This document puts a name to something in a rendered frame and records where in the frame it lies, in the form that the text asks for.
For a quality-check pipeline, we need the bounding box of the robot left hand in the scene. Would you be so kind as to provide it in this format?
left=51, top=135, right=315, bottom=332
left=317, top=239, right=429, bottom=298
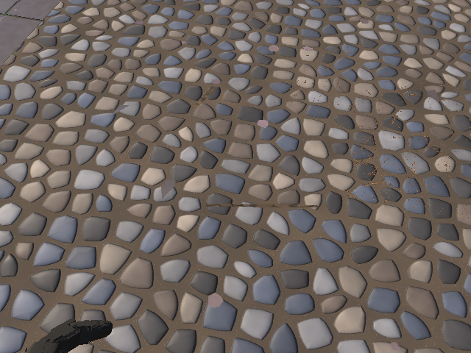
left=25, top=319, right=113, bottom=353

